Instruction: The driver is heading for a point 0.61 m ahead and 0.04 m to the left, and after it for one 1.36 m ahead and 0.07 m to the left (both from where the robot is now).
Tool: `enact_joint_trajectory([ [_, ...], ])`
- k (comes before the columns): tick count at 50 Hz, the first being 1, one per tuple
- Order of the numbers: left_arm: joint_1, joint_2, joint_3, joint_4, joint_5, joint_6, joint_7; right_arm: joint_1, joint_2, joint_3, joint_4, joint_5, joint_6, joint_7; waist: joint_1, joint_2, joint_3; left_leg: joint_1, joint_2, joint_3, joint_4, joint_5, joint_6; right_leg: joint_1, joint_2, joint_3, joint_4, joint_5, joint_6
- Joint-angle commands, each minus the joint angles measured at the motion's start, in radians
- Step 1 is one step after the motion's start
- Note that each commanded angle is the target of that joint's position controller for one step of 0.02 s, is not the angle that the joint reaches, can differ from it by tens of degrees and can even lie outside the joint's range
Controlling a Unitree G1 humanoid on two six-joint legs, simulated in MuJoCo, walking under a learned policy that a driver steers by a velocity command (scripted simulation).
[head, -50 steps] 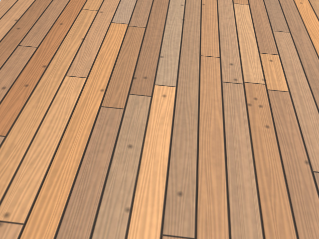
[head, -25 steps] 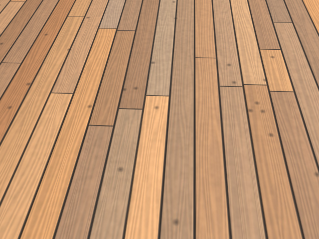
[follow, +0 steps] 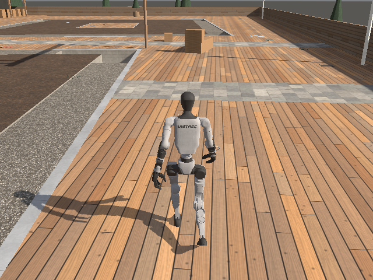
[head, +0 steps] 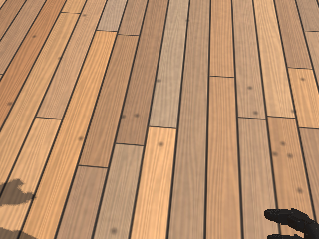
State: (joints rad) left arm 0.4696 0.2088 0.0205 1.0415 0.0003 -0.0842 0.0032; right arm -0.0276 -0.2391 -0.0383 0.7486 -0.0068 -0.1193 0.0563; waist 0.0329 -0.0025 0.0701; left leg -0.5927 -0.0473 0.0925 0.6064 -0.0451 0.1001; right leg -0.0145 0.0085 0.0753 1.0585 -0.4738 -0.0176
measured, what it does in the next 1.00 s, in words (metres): walks ahead, turning left: right foot, then left foot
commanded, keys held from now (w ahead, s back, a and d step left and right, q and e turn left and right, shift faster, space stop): shift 0.40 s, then q+shift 0.44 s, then shift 0.02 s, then e+shift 0.14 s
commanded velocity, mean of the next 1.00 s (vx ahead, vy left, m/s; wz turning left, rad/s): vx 0.14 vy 0.00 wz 0.30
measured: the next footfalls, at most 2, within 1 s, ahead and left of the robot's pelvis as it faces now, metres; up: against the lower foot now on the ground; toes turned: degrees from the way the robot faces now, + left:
right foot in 0.36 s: +0.38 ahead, -0.15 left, +0.00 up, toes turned +0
left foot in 0.80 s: +0.25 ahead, +0.09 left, +0.00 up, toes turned +21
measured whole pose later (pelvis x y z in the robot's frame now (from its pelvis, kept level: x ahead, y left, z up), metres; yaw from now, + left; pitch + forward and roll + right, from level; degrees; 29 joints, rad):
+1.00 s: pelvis +0.23 +0.00 +0.04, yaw +21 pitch +2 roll -2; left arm 0.07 0.31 0.11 0.91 0.00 0.02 0.05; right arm 0.22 -0.25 -0.07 0.83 -0.02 -0.01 -0.03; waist 0.00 -0.05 0.02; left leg -0.25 -0.02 0.01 0.44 -0.22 0.06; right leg -0.60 -0.03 0.00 1.05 -0.27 0.05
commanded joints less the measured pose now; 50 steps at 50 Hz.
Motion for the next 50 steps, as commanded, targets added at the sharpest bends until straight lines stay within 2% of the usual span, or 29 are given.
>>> enact_joint_trajectory([
  [1,-0.057,0.145,0.023,-0.128,-0.050,-0.055,-0.004,0.320,-0.125,-0.040,0.066,-0.007,0.007,-0.014,-0.137,0.074,-0.356,0.860,0.371,-0.501,-0.193,0.457,0.224,-0.609,-0.034,0.088,0.439,-0.015,-0.019],
  [2,-0.119,0.141,0.030,-0.137,-0.039,-0.051,0.005,0.244,-0.106,-0.033,0.066,-0.008,0.000,-0.014,-0.090,-0.025,-0.232,0.642,0.338,-0.401,-0.235,0.531,0.200,-0.590,-0.067,0.044,0.369,0.012,-0.011],
  [4,-0.086,0.104,0.037,-0.133,-0.025,-0.014,0.013,0.183,-0.066,-0.016,0.079,-0.022,-0.013,-0.009,-0.008,-0.004,-0.148,0.383,0.290,-0.278,-0.323,0.583,0.179,-0.465,-0.111,0.024,0.273,0.046,-0.009],
  [5,-0.050,0.060,0.030,-0.133,-0.022,0.001,0.016,0.172,-0.077,-0.016,0.091,-0.019,-0.015,-0.008,0.022,0.018,-0.138,0.321,0.292,-0.247,-0.354,0.588,0.192,-0.435,-0.122,0.020,0.209,0.053,0.002],
  [7,-0.082,0.057,0.029,-0.154,-0.011,0.014,0.022,0.156,-0.108,-0.021,0.115,-0.019,-0.018,-0.019,0.044,0.042,-0.102,0.222,0.265,-0.170,-0.389,0.647,0.190,-0.414,-0.127,-0.003,0.047,0.128,0.024],
  [10,-0.198,0.066,0.021,-0.180,0.004,0.009,0.012,0.169,-0.137,-0.028,0.129,-0.009,-0.003,-0.047,0.012,0.065,-0.138,0.238,0.188,-0.060,-0.382,0.589,0.144,-0.354,-0.098,-0.055,-0.262,0.426,0.033],
  [12,-0.264,0.086,0.024,-0.188,0.003,0.009,0.002,0.213,-0.155,-0.030,0.151,0.001,0.010,-0.053,-0.021,0.068,-0.155,0.300,0.200,-0.070,-0.372,0.472,0.127,-0.337,-0.078,-0.050,-0.367,0.554,0.036],
  [15,-0.327,0.133,0.037,-0.207,0.009,0.013,-0.002,0.221,-0.157,-0.029,0.175,0.011,0.027,-0.058,-0.029,0.076,-0.135,0.363,0.234,-0.114,-0.312,0.317,0.095,-0.334,-0.071,-0.028,-0.470,0.546,0.015],
  [17,-0.299,0.157,0.052,-0.190,0.022,0.012,-0.002,0.216,-0.139,-0.023,0.188,0.019,0.038,-0.063,-0.003,0.060,-0.136,0.369,0.208,-0.125,-0.210,0.177,0.048,-0.256,-0.049,-0.045,-0.564,0.567,-0.011],
  [18,-0.280,0.193,0.064,-0.181,0.027,0.011,0.003,0.262,-0.110,-0.015,0.201,0.009,0.041,-0.064,-0.011,0.006,-0.136,0.358,0.152,-0.106,-0.126,0.068,0.003,-0.195,-0.085,-0.014,-0.606,0.797,-0.031],
  [19,-0.284,0.241,0.070,-0.191,0.034,0.011,0.008,0.366,-0.073,-0.005,0.216,-0.013,0.037,-0.065,-0.071,-0.114,-0.178,0.277,0.065,-0.063,-0.002,-0.193,-0.050,-0.070,-0.206,0.092,-0.574,1.124,-0.088],
  [20,-0.265,0.186,0.052,-0.181,0.039,0.022,0.011,0.469,-0.016,0.013,0.249,-0.004,0.043,-0.068,-0.087,-0.254,-0.262,0.213,0.035,-0.063,0.128,-0.454,-0.095,0.017,-0.321,0.227,-0.588,1.111,-0.217],
  [21,-0.246,0.121,0.038,-0.178,0.029,0.028,0.005,0.424,-0.060,0.008,0.244,0.012,0.063,-0.073,-0.043,-0.228,-0.279,0.175,0.044,-0.101,0.222,-0.584,-0.115,0.008,-0.344,0.285,-0.632,0.935,-0.252],
  [22,-0.247,0.152,0.046,-0.182,0.021,0.032,0.007,0.332,-0.115,-0.006,0.206,0.028,0.083,-0.080,-0.016,-0.199,-0.260,0.095,0.045,-0.122,0.322,-0.616,-0.119,-0.001,-0.356,0.316,-0.669,0.758,-0.253],
  [24,-0.300,0.229,0.067,-0.208,0.017,0.039,0.029,0.239,-0.177,-0.038,0.167,0.030,0.125,-0.097,-0.010,-0.117,-0.231,0.018,0.069,-0.153,0.529,-0.567,-0.128,-0.076,-0.382,0.303,-0.728,0.548,-0.243],
  [27,-0.392,0.189,0.062,-0.229,0.023,0.054,0.057,0.258,-0.143,-0.057,0.151,0.030,0.158,-0.108,-0.052,-0.119,-0.176,0.050,0.099,-0.127,0.583,-0.439,-0.144,-0.235,-0.323,0.128,-0.798,0.381,-0.211],
  [31,-0.411,0.179,0.070,-0.219,0.023,0.066,0.080,0.240,-0.094,-0.059,0.107,0.028,0.171,-0.101,-0.048,-0.134,-0.175,0.085,0.122,-0.073,0.432,-0.364,-0.151,-0.235,-0.313,-0.021,-0.815,0.388,-0.206],
  [36,-0.441,0.225,0.089,-0.219,0.008,0.078,0.075,0.237,-0.120,-0.070,0.057,0.027,0.177,-0.067,-0.053,-0.150,-0.203,0.232,0.118,-0.014,0.196,-0.306,-0.107,-0.205,-0.357,-0.115,-0.800,0.380,-0.172],
  [39,-0.455,0.207,0.091,-0.211,-0.020,0.092,0.060,0.350,-0.142,-0.095,0.078,0.020,0.191,-0.057,-0.110,-0.089,-0.190,0.397,0.070,0.008,-0.042,-0.198,-0.024,-0.261,-0.315,-0.194,-0.653,0.231,-0.075],
  [40,-0.422,0.166,0.087,-0.193,-0.020,0.104,0.050,0.385,-0.184,-0.111,0.079,0.014,0.188,-0.064,-0.118,0.052,-0.119,0.457,0.134,-0.152,-0.206,-0.110,0.042,-0.400,-0.232,-0.269,-0.456,0.114,0.006],
  [41,-0.416,0.120,0.078,-0.234,0.014,0.110,0.044,0.382,-0.312,-0.129,0.037,0.009,0.182,-0.082,-0.054,0.354,-0.053,0.536,0.380,-0.577,-0.258,0.165,0.176,-0.723,-0.074,-0.294,-0.122,-0.200,0.108],
  [42,-0.575,0.128,0.081,-0.299,0.022,0.094,0.048,0.380,-0.314,-0.123,0.019,-0.033,0.148,-0.073,-0.109,0.281,-0.098,0.438,0.407,-0.702,-0.344,0.043,0.273,-0.778,-0.002,-0.068,0.023,-0.205,0.088],
  [43,-0.574,0.163,0.090,-0.301,0.002,0.088,0.051,0.309,-0.308,-0.122,0.004,-0.036,0.118,-0.070,-0.064,0.188,-0.089,0.439,0.364,-0.601,-0.357,-0.038,0.217,-0.787,-0.016,-0.018,0.061,-0.089,0.059],
  [44,-0.514,0.187,0.100,-0.268,-0.003,0.087,0.058,0.234,-0.285,-0.117,-0.013,-0.012,0.106,-0.077,-0.026,0.155,-0.100,0.444,0.334,-0.495,-0.338,-0.041,0.147,-0.781,-0.040,-0.017,0.061,0.025,0.043],
  [45,-0.463,0.198,0.106,-0.223,0.006,0.091,0.064,0.182,-0.214,-0.094,-0.027,0.006,0.105,-0.083,-0.015,0.124,-0.134,0.450,0.308,-0.412,-0.311,-0.011,0.098,-0.742,-0.060,-0.021,0.067,0.090,0.047],
  [46,-0.424,0.189,0.106,-0.199,0.014,0.094,0.062,0.165,-0.162,-0.074,-0.026,0.008,0.104,-0.090,-0.006,0.127,-0.159,0.430,0.286,-0.346,-0.300,0.058,0.085,-0.681,-0.064,-0.034,0.087,0.151,0.055],
  [48,-0.379,0.149,0.097,-0.164,0.004,0.096,0.050,0.193,-0.064,-0.032,0.006,-0.012,0.095,-0.094,0.002,0.108,-0.194,0.427,0.251,-0.242,-0.299,0.113,0.077,-0.575,-0.078,-0.033,0.065,0.227,0.063],
  [49,-0.361,0.126,0.089,-0.143,-0.003,0.098,0.044,0.211,-0.037,-0.020,0.031,-0.020,0.089,-0.094,-0.001,0.102,-0.184,0.433,0.239,-0.200,-0.307,0.101,0.072,-0.541,-0.085,-0.026,-0.002,0.255,0.067],
  [50,-0.370,0.112,0.082,-0.137,-0.008,0.098,0.038,0.218,-0.043,-0.019,0.048,-0.026,0.086,-0.096,-0.012,0.107,-0.156,0.441,0.232,-0.172,-0.317,0.072,0.065,-0.524,-0.088,-0.016,-0.092,0.278,0.070],
])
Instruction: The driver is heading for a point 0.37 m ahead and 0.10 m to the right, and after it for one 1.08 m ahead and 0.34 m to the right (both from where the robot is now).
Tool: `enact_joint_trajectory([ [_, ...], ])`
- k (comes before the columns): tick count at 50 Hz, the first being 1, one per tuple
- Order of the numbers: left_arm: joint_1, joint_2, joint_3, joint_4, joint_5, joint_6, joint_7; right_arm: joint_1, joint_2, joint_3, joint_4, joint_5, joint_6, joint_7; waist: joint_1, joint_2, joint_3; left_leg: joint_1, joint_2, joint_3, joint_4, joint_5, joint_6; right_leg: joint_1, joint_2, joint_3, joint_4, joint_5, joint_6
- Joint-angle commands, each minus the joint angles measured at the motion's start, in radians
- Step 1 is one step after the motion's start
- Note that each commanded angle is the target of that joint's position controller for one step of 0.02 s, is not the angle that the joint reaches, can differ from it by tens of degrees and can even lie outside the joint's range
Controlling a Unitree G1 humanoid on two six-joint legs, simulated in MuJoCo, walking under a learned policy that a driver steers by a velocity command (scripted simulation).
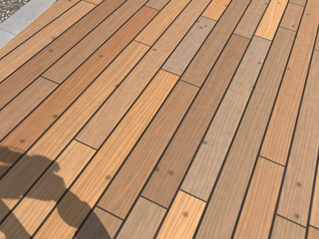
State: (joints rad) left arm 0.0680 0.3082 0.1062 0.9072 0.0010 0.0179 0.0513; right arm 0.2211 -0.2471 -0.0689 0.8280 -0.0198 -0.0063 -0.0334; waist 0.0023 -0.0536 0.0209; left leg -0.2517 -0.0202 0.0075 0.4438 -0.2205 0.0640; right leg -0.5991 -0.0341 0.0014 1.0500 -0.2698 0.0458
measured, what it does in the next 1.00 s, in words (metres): walks ahead: right foot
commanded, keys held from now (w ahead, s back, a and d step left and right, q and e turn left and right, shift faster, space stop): e+shift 0.14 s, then w+e+shift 0.32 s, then w+q+shift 0.54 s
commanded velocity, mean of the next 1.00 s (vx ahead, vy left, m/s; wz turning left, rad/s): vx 0.63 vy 0.00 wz -0.11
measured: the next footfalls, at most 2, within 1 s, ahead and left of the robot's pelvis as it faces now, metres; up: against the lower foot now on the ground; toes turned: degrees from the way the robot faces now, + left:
right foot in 0.58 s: +0.24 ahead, -0.33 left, +0.00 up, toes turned -29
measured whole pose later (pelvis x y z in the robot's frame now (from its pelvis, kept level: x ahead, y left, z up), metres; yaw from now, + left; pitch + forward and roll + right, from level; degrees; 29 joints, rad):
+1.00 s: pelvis +0.43 -0.32 -0.03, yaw -10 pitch -1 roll -1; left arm 0.43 0.20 0.05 0.95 0.03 -0.09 0.05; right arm 0.13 -0.26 -0.08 0.77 0.06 -0.06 0.06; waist 0.04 0.02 0.01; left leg -0.80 0.04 0.11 0.87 0.11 0.13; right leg 0.27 0.05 -0.35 0.22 -0.45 0.01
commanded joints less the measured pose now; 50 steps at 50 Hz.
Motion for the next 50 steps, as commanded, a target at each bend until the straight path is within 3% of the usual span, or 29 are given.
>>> enact_joint_trajectory([
  [1,-0.008,0.015,-0.009,-0.017,-0.013,-0.004,-0.015,-0.040,-0.064,0.007,-0.029,-0.017,-0.029,-0.010,0.000,0.170,-0.077,0.103,0.210,-0.079,-0.164,0.222,0.100,0.073,-0.041,0.064,-0.159,0.081,0.010],
  [4,-0.066,0.086,0.000,-0.075,-0.021,-0.005,-0.030,-0.037,-0.192,-0.029,-0.027,-0.008,-0.010,-0.027,-0.042,0.190,-0.029,0.169,0.294,-0.126,-0.172,0.218,0.149,0.021,-0.025,0.035,-0.188,-0.023,0.024],
  [7,-0.029,0.087,0.005,-0.094,-0.028,0.006,-0.037,-0.045,-0.178,-0.034,-0.035,0.006,0.006,-0.034,-0.051,0.151,-0.003,0.231,0.357,-0.149,-0.155,0.247,0.182,-0.054,-0.055,0.032,-0.138,-0.121,0.035],
  [9,-0.034,0.072,0.003,-0.115,-0.035,0.010,-0.045,-0.006,-0.188,-0.045,-0.037,0.018,-0.003,-0.033,-0.079,0.148,-0.019,0.291,0.401,-0.211,-0.253,-0.147,0.181,-0.126,-0.085,0.022,-0.108,-0.111,0.021],
  [11,-0.046,0.074,0.007,-0.135,-0.041,0.000,-0.056,0.003,-0.188,-0.052,-0.035,0.026,-0.026,-0.030,-0.078,0.148,0.012,0.346,0.422,-0.247,-0.318,-0.345,0.156,-0.216,-0.102,0.030,-0.094,-0.101,-0.011],
  [16,-0.069,0.020,-0.001,-0.156,-0.056,-0.040,-0.088,0.035,-0.172,-0.066,-0.036,0.014,-0.074,-0.009,-0.079,0.115,0.014,0.444,0.395,-0.075,-0.338,-0.224,0.100,-0.287,-0.135,0.021,-0.127,-0.007,-0.069],
  [20,-0.116,-0.008,-0.021,-0.190,-0.059,-0.046,-0.115,0.051,-0.195,-0.078,-0.037,0.016,-0.080,0.012,-0.082,0.112,0.046,0.408,0.384,0.063,-0.351,-0.150,0.088,-0.269,-0.148,-0.018,-0.169,0.057,-0.083],
  [23,-0.148,-0.006,-0.034,-0.213,-0.060,-0.045,-0.128,0.065,-0.209,-0.082,-0.031,0.020,-0.079,0.023,-0.080,0.113,0.086,0.402,0.379,0.160,-0.348,-0.099,0.075,-0.259,-0.149,-0.052,-0.190,0.073,-0.105],
  [24,-0.157,-0.012,-0.042,-0.215,-0.055,-0.046,-0.130,0.089,-0.210,-0.080,-0.017,0.024,-0.080,0.028,-0.081,0.105,0.101,0.379,0.378,0.179,-0.351,-0.084,0.076,-0.224,-0.143,-0.049,-0.216,0.052,-0.117],
  [26,-0.140,0.000,-0.046,-0.212,-0.045,-0.046,-0.129,0.110,-0.225,-0.076,0.008,0.035,-0.080,0.041,-0.049,0.107,0.129,0.326,0.385,0.210,-0.347,0.020,0.089,-0.100,-0.097,-0.077,-0.274,-0.027,-0.146],
  [27,-0.092,0.032,-0.036,-0.204,-0.041,-0.046,-0.127,0.095,-0.247,-0.075,0.014,0.043,-0.078,0.044,-0.002,0.129,0.119,0.283,0.382,0.235,-0.286,0.229,0.092,0.023,-0.046,-0.116,-0.304,-0.075,-0.160],
  [28,0.038,0.076,-0.015,-0.171,-0.037,-0.048,-0.122,0.069,-0.265,-0.071,0.022,0.054,-0.076,0.043,0.087,0.140,0.060,0.210,0.361,0.280,-0.117,0.499,0.086,0.242,0.019,-0.162,-0.350,-0.061,-0.175],
  [29,0.273,0.148,0.025,-0.102,-0.038,-0.049,-0.111,0.061,-0.259,-0.056,0.033,0.055,-0.078,0.040,0.211,0.123,-0.065,0.060,0.323,0.305,0.147,0.711,0.066,0.613,0.084,-0.185,-0.384,0.031,-0.199],
  [30,0.472,0.236,0.066,-0.045,-0.041,-0.047,-0.087,0.054,-0.198,-0.027,0.025,0.033,-0.091,0.041,0.300,0.044,-0.173,-0.267,0.269,0.260,0.525,0.344,0.003,0.989,-0.017,0.022,-0.336,-0.015,-0.224],
  [31,0.459,0.340,0.063,-0.058,-0.012,-0.070,-0.078,0.119,-0.050,0.011,-0.018,0.049,-0.112,0.042,0.183,-0.233,-0.339,-0.477,0.094,0.062,0.953,-0.385,-0.030,1.056,-0.306,0.595,-0.606,-0.547,-0.308],
  [32,0.410,0.237,0.034,-0.096,-0.007,-0.099,-0.090,-0.002,-0.133,-0.005,-0.047,0.106,-0.140,0.032,0.224,-0.081,-0.349,-0.547,0.051,-0.174,1.067,-0.341,-0.012,0.973,-0.367,0.744,-0.778,-0.620,-0.272],
  [33,0.368,0.168,0.015,-0.076,-0.013,-0.114,-0.104,-0.061,-0.161,-0.021,-0.074,0.126,-0.143,0.025,0.201,-0.035,-0.175,-0.655,0.072,-0.158,1.062,-0.219,-0.005,0.865,-0.374,0.624,-0.807,-0.491,-0.238],
  [34,0.320,0.126,0.002,-0.066,-0.019,-0.122,-0.109,-0.029,-0.139,-0.017,-0.062,0.102,-0.140,0.014,0.142,-0.034,-0.099,-0.649,0.123,-0.162,1.021,-0.120,0.003,0.742,-0.359,0.504,-0.794,-0.381,-0.220],
  [35,0.237,0.073,-0.010,-0.067,-0.009,-0.126,-0.111,0.013,-0.130,-0.021,-0.047,0.073,-0.128,0.008,0.078,-0.064,-0.055,-0.603,0.171,-0.154,0.984,-0.018,0.006,0.616,-0.323,0.387,-0.783,-0.290,-0.188],
  [36,0.170,0.006,-0.027,-0.073,0.015,-0.131,-0.112,0.087,-0.116,-0.024,-0.015,0.075,-0.106,0.017,0.021,-0.098,-0.034,-0.529,0.208,-0.161,0.977,0.075,0.012,0.507,-0.277,0.255,-0.776,-0.172,-0.146],
  [37,0.144,-0.024,-0.032,-0.069,0.025,-0.137,-0.109,0.127,-0.094,-0.024,0.005,0.086,-0.084,0.030,-0.009,-0.100,-0.029,-0.490,0.221,-0.156,0.969,0.126,0.014,0.458,-0.254,0.165,-0.790,-0.065,-0.115],
  [38,0.140,-0.032,-0.033,-0.060,0.022,-0.145,-0.103,0.136,-0.077,-0.023,0.013,0.091,-0.065,0.040,-0.022,-0.067,-0.017,-0.486,0.229,-0.151,0.949,0.147,0.013,0.440,-0.237,0.083,-0.814,0.026,-0.091],
  [40,0.152,-0.031,-0.034,-0.041,0.024,-0.151,-0.086,0.095,-0.054,-0.019,0.006,0.086,-0.039,0.046,-0.024,-0.022,0.040,-0.526,0.216,-0.137,0.904,0.206,0.011,0.416,-0.193,-0.055,-0.860,0.150,-0.061],
  [41,0.166,-0.023,-0.033,-0.038,0.026,-0.155,-0.077,0.063,-0.046,-0.015,-0.011,0.083,-0.036,0.049,-0.021,-0.027,0.072,-0.530,0.202,-0.125,0.844,0.245,0.011,0.401,-0.175,-0.112,-0.883,0.245,-0.049],
  [43,0.205,-0.017,-0.033,-0.028,0.028,-0.157,-0.054,-0.020,-0.055,-0.014,-0.045,0.078,-0.039,0.055,-0.005,-0.020,0.134,-0.556,0.161,-0.066,0.717,0.319,0.014,0.426,-0.139,-0.196,-0.937,0.358,-0.028],
  [46,0.264,0.031,-0.026,-0.024,0.026,-0.146,-0.015,-0.087,-0.055,-0.013,-0.085,0.076,-0.053,0.077,-0.004,0.023,0.165,-0.580,0.102,0.028,0.539,0.383,0.039,0.548,-0.139,-0.281,-0.952,0.604,0.018],
  [48,0.255,0.078,-0.020,-0.048,0.026,-0.129,0.006,-0.098,-0.066,-0.019,-0.110,0.076,-0.066,0.097,-0.034,0.029,0.131,-0.440,0.035,0.149,0.415,0.373,0.069,0.575,-0.132,-0.331,-0.884,0.968,0.051],
  [50,0.269,0.151,-0.002,-0.062,0.024,-0.111,0.034,-0.051,-0.093,-0.034,-0.129,0.087,-0.059,0.109,-0.090,-0.048,0.038,-0.259,-0.025,0.239,0.396,0.306,0.084,0.634,-0.166,-0.335,-0.702,1.406,0.047],
])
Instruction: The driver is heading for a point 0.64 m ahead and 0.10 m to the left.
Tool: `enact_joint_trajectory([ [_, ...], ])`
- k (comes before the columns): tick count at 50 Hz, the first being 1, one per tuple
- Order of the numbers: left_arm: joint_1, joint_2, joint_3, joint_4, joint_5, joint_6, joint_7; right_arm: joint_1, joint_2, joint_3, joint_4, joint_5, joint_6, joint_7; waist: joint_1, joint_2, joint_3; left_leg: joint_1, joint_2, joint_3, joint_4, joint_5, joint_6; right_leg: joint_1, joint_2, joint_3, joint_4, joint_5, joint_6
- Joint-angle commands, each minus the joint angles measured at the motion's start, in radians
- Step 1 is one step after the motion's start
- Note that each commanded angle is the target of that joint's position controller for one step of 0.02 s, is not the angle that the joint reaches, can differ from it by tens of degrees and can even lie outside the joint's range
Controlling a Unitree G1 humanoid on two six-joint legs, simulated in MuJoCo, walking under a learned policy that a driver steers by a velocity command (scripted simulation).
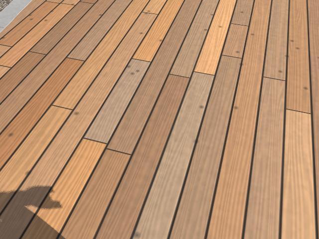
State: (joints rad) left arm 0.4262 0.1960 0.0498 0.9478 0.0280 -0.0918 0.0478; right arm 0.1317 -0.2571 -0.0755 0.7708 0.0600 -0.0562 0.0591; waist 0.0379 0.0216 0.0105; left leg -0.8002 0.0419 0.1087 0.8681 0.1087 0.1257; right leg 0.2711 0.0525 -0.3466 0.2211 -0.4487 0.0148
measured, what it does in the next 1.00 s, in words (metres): walks ahead, turning left: left foot, then right foot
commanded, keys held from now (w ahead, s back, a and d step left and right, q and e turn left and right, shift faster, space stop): w+q+shift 0.32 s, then w+shift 0.18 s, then shift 0.50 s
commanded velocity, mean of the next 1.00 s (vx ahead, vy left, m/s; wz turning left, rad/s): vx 0.70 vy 0.00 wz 0.49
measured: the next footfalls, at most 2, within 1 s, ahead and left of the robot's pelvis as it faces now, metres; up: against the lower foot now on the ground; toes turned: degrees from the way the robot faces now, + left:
left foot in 0.08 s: +0.24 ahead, +0.02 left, +0.00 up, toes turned +7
right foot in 0.46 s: +0.64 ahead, -0.09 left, +0.00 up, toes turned +31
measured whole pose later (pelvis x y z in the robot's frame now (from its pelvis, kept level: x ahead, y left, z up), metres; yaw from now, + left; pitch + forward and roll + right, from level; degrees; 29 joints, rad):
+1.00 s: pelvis +0.70 +0.10 +0.02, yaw +30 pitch +2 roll +0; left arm 0.25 0.28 0.03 0.80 0.00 -0.03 0.02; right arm 0.06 -0.21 -0.01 0.68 -0.02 -0.05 0.03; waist 0.03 -0.02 0.03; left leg -0.45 -0.05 -0.02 0.49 -0.08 0.05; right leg -0.40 -0.03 0.05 1.02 -0.57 0.07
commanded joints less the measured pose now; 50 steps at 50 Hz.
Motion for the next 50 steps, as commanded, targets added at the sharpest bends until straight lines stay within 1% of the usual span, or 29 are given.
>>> enact_joint_trajectory([
  [1,-0.122,0.296,0.066,-0.118,-0.012,0.006,0.049,0.123,-0.117,-0.043,-0.059,0.012,0.011,0.013,-0.186,-0.173,0.006,0.408,-0.105,0.147,-0.015,-0.078,0.029,-0.232,-0.278,0.019,0.242,1.740,0.063],
  [3,-0.340,0.320,0.080,-0.195,-0.041,-0.007,0.019,0.603,-0.257,-0.111,0.063,-0.005,0.067,-0.020,-0.430,-0.162,-0.126,0.895,-0.052,-0.016,-0.077,-0.168,0.125,-0.439,-0.273,0.103,0.789,1.668,0.006],
  [4,-0.485,0.149,0.035,-0.218,-0.071,-0.033,-0.031,0.722,-0.167,-0.082,0.148,-0.014,0.074,-0.032,-0.463,0.134,-0.008,0.957,0.007,-0.095,-0.329,0.015,0.180,-0.656,-0.042,0.085,1.360,0.456,-0.011],
  [5,-0.436,-0.043,-0.015,-0.307,-0.058,-0.081,-0.052,0.577,-0.134,-0.043,0.134,-0.075,0.035,-0.008,-0.233,0.387,0.073,0.978,-0.065,-0.327,-0.235,0.120,0.209,-1.021,0.078,0.292,1.636,-0.139,-0.033],
  [6,-0.280,-0.047,-0.036,-0.367,-0.058,-0.110,-0.067,0.450,-0.083,-0.016,0.054,-0.083,-0.005,0.002,-0.091,0.326,-0.100,1.064,0.069,-0.735,-0.345,-0.269,0.362,-1.200,0.070,0.494,1.675,-0.173,-0.059],
  [7,-0.303,0.037,-0.026,-0.387,-0.064,-0.133,-0.080,0.403,-0.044,-0.015,0.019,-0.068,-0.022,0.007,-0.082,0.112,-0.105,1.004,0.130,-0.887,-0.534,-0.543,0.356,-1.215,0.040,0.515,1.556,-0.091,-0.108],
  [8,-0.311,0.078,-0.011,-0.386,-0.065,-0.128,-0.081,0.318,-0.061,-0.015,-0.010,-0.052,-0.039,0.009,-0.016,-0.126,-0.019,0.826,0.136,-0.884,-0.613,-0.677,0.291,-1.167,-0.011,0.503,1.405,0.022,-0.121],
  [9,-0.268,0.082,-0.011,-0.380,-0.053,-0.109,-0.077,0.221,-0.100,-0.020,-0.047,-0.046,-0.052,0.002,0.054,-0.166,0.010,0.674,0.133,-0.894,-0.628,-0.720,0.291,-1.103,-0.047,0.524,1.293,0.089,-0.091],
  [11,-0.282,0.148,0.006,-0.380,-0.032,-0.071,-0.052,0.152,-0.101,-0.016,-0.092,-0.050,-0.060,-0.025,0.066,-0.188,0.067,0.446,0.065,-0.798,-0.644,-0.623,0.271,-0.995,-0.090,0.525,1.126,0.134,-0.016],
  [14,-0.473,0.118,-0.006,-0.451,-0.008,-0.053,-0.022,0.195,-0.084,-0.018,-0.092,-0.031,-0.054,-0.076,-0.023,-0.108,0.099,0.259,-0.043,-0.581,-0.643,-0.430,0.228,-0.820,-0.106,0.453,0.703,0.283,0.048],
  [16,-0.568,0.058,-0.014,-0.494,-0.026,-0.046,-0.027,0.215,-0.098,-0.026,-0.079,-0.019,-0.036,-0.091,-0.087,-0.015,0.078,0.202,-0.109,-0.490,-0.590,-0.418,0.163,-0.662,-0.048,0.389,0.465,0.439,0.068],
  [20,-0.547,0.110,0.023,-0.488,-0.068,-0.058,-0.044,0.318,-0.062,-0.027,-0.036,-0.011,-0.018,-0.086,-0.138,0.091,-0.011,0.493,-0.049,-0.517,-0.455,-0.349,0.107,-0.614,-0.027,0.391,0.283,0.502,0.062],
  [22,-0.362,0.183,0.067,-0.447,-0.066,-0.076,-0.050,0.284,-0.071,-0.027,-0.047,-0.031,-0.017,-0.074,-0.016,0.128,-0.128,0.617,-0.046,-0.480,-0.224,0.057,0.058,-0.449,-0.020,0.364,0.284,0.405,-0.013],
  [23,-0.113,0.219,0.081,-0.401,-0.062,-0.078,-0.050,0.195,-0.065,-0.016,-0.090,-0.058,-0.022,-0.059,0.126,0.143,-0.264,0.483,-0.052,-0.436,0.054,0.107,0.024,-0.160,-0.104,0.445,0.371,0.311,-0.076],
  [24,0.056,0.317,0.095,-0.352,-0.026,-0.072,-0.055,0.348,0.068,0.016,-0.109,-0.041,-0.033,-0.052,0.070,-0.229,-0.450,0.190,-0.150,-0.354,0.458,-0.375,-0.034,0.180,-0.351,0.974,0.253,-0.023,-0.239],
  [25,0.066,0.297,0.094,-0.319,-0.028,-0.074,-0.077,0.397,0.037,0.032,-0.108,0.018,-0.040,-0.056,0.052,-0.467,-0.415,-0.063,-0.128,-0.320,0.617,-0.599,-0.043,0.227,-0.466,1.412,0.044,-0.440,-0.334],
  [26,0.009,0.186,0.074,-0.320,-0.034,-0.055,-0.069,0.271,-0.033,0.020,-0.107,0.018,-0.036,-0.061,0.084,-0.301,-0.194,-0.174,-0.069,-0.295,0.673,-0.538,-0.040,0.113,-0.423,1.297,0.026,-0.431,-0.303],
  [28,-0.087,0.148,0.055,-0.300,-0.010,-0.039,-0.067,0.023,-0.050,0.019,-0.175,-0.048,-0.046,-0.061,0.060,-0.016,0.006,-0.080,-0.036,-0.263,0.580,-0.478,-0.053,-0.219,-0.321,0.922,0.075,0.211,-0.247],
  [29,-0.127,0.132,0.043,-0.293,-0.002,-0.042,-0.068,0.011,-0.050,0.015,-0.193,-0.062,-0.047,-0.059,0.010,-0.017,0.004,0.000,-0.012,-0.266,0.511,-0.483,-0.064,-0.323,-0.298,0.810,0.088,0.495,-0.237],
  [31,-0.156,0.086,0.021,-0.256,-0.019,-0.047,-0.071,0.050,-0.032,0.020,-0.192,-0.053,-0.036,-0.052,-0.045,-0.075,-0.016,0.073,0.017,-0.239,0.339,-0.525,-0.094,-0.397,-0.267,0.669,0.095,0.795,-0.220],
  [33,-0.169,0.151,0.033,-0.232,-0.032,-0.043,-0.062,0.024,-0.013,0.033,-0.201,-0.061,-0.035,-0.046,-0.057,-0.079,-0.014,0.125,0.013,-0.176,0.121,-0.444,-0.113,-0.452,-0.250,0.577,0.066,0.946,-0.220],
  [36,-0.136,0.248,0.058,-0.204,-0.051,-0.024,-0.046,-0.045,-0.013,0.045,-0.193,-0.062,-0.047,-0.026,-0.023,-0.105,-0.078,0.375,-0.044,-0.115,-0.179,-0.104,-0.110,-0.520,-0.198,0.461,0.039,0.895,-0.181],
  [39,-0.099,0.244,0.052,-0.176,-0.060,-0.016,-0.041,-0.100,-0.067,0.026,-0.206,-0.066,-0.041,-0.019,-0.021,-0.125,-0.079,0.436,-0.062,-0.144,-0.332,-0.008,-0.073,-0.430,-0.217,0.460,0.092,0.834,-0.142],
  [42,-0.082,0.234,0.044,-0.173,-0.052,-0.010,-0.039,0.032,-0.133,-0.006,-0.162,-0.090,-0.041,-0.032,-0.098,-0.087,-0.142,0.677,-0.062,-0.130,-0.432,0.176,-0.008,-0.437,-0.149,0.411,0.346,0.878,-0.077],
  [43,-0.083,0.192,0.026,-0.206,-0.024,-0.012,-0.037,0.139,-0.193,-0.015,-0.152,-0.111,-0.039,-0.044,-0.127,0.028,-0.247,0.900,0.124,-0.306,-0.357,0.619,0.061,-0.591,-0.080,0.369,0.615,0.565,-0.032],
  [44,0.125,0.087,-0.018,-0.168,-0.023,-0.004,-0.045,0.129,-0.163,0.012,-0.156,-0.129,-0.031,-0.042,-0.048,0.243,-0.425,1.112,0.404,-0.593,-0.317,0.948,0.271,-0.773,-0.024,0.412,0.932,-0.222,0.025],
  [45,0.146,0.178,-0.003,-0.135,-0.031,0.012,-0.050,0.143,-0.092,0.024,-0.143,-0.093,-0.017,-0.031,-0.071,0.145,-0.476,1.073,0.350,-0.615,-0.329,0.801,0.265,-0.780,-0.067,0.490,0.981,-0.256,0.034],
  [47,-0.024,0.208,0.009,-0.173,-0.038,0.041,-0.036,0.022,-0.064,0.033,-0.140,-0.064,-0.005,-0.025,-0.055,0.033,-0.269,0.860,0.247,-0.492,-0.395,0.507,0.185,-0.855,-0.118,0.445,0.931,-0.182,0.059],
  [50,-0.048,0.162,0.004,-0.176,-0.029,0.091,-0.015,-0.094,-0.096,0.023,-0.138,-0.094,0.016,-0.031,0.020,0.076,-0.149,0.491,0.165,-0.375,-0.507,0.254,0.127,-0.653,-0.128,0.398,0.707,-0.085,0.076],
])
